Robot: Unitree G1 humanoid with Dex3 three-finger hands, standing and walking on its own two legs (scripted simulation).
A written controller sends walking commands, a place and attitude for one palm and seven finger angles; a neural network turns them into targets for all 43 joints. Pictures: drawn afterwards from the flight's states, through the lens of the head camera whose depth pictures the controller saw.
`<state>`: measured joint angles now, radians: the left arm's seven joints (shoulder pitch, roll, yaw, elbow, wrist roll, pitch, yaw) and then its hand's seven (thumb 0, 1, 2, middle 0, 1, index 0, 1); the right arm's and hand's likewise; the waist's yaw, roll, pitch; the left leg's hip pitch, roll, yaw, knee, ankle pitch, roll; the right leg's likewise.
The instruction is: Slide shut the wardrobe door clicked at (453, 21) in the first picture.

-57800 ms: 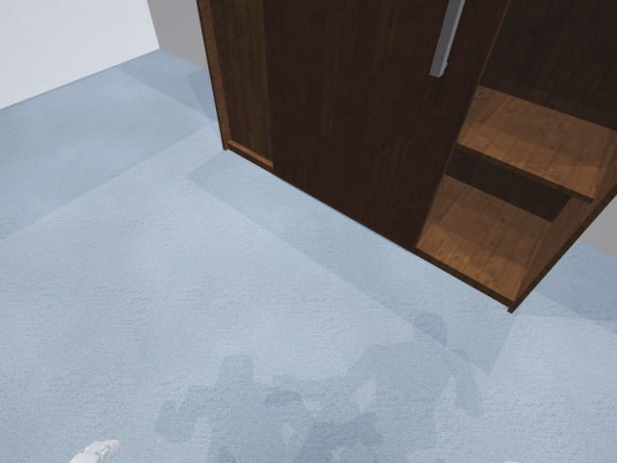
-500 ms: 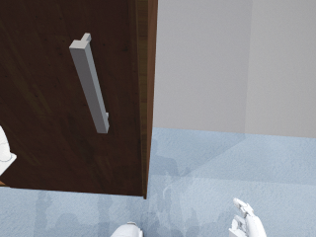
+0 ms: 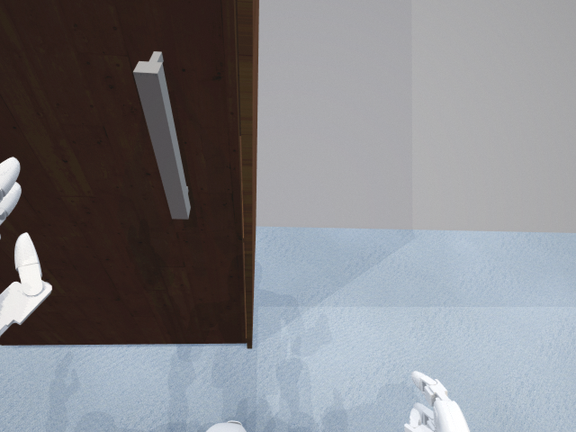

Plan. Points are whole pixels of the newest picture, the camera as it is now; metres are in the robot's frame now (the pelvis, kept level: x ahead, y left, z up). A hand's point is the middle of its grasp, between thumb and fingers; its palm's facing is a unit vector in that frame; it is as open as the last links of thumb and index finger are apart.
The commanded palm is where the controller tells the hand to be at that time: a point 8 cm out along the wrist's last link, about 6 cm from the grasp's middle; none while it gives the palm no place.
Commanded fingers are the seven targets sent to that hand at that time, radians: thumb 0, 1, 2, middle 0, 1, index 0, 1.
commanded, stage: stop stepping back and stand still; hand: left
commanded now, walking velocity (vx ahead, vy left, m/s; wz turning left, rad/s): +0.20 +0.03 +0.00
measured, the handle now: (170, 145) +0.46 +0.23 +0.14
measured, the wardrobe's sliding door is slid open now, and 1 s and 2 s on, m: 0.00 0.00 0.00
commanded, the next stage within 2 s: let the arm hang, fingers relaxed in 0.66 s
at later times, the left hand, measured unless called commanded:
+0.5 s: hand out of the picture +0.12 +0.30 +0.16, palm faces +0.53 -0.78 -0.32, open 7.4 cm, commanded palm +0.06 +0.33 +0.18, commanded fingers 0.00 0.90 0.90 -0.20 -0.30 -0.20 -0.30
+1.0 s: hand out of the picture +0.03 +0.23 -0.15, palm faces +0.08 -0.97 -0.23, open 7.4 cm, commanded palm none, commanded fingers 0.00 0.90 0.90 -0.20 -0.30 -0.20 -0.30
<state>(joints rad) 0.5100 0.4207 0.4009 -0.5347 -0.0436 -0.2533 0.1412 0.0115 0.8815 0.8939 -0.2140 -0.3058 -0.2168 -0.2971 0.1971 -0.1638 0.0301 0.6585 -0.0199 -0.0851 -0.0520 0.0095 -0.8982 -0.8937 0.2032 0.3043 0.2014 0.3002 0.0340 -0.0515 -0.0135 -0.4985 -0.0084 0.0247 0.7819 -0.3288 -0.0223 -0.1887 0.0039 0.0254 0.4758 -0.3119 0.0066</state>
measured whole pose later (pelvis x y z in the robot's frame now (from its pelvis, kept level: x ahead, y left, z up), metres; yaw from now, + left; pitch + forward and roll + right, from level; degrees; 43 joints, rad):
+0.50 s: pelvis -0.07 +0.02 -0.01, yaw +3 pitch -3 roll -1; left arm 0.45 0.36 0.40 -0.42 -0.02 -0.20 0.17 0.01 0.88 0.89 -0.21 -0.31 -0.21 -0.30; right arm 0.28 -0.22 -0.01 0.68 -0.01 -0.10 -0.08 0.01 -0.90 -0.89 0.20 0.30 0.20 0.30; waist -0.01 -0.04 -0.02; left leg -0.30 -0.01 0.01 0.60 -0.23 0.03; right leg -0.26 0.00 -0.01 0.65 -0.37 -0.01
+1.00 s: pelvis -0.08 +0.02 -0.01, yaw +6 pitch -2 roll +1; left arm 0.24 0.22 0.03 0.71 0.03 0.06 0.00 0.01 0.91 0.89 -0.20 -0.30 -0.20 -0.29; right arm 0.16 -0.24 0.00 0.84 -0.03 -0.01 0.00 0.01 -0.90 -0.89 0.20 0.30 0.20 0.30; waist -0.04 -0.01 0.02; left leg -0.34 -0.07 -0.03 0.60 -0.23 0.04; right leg -0.29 0.01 0.04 0.63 -0.30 -0.01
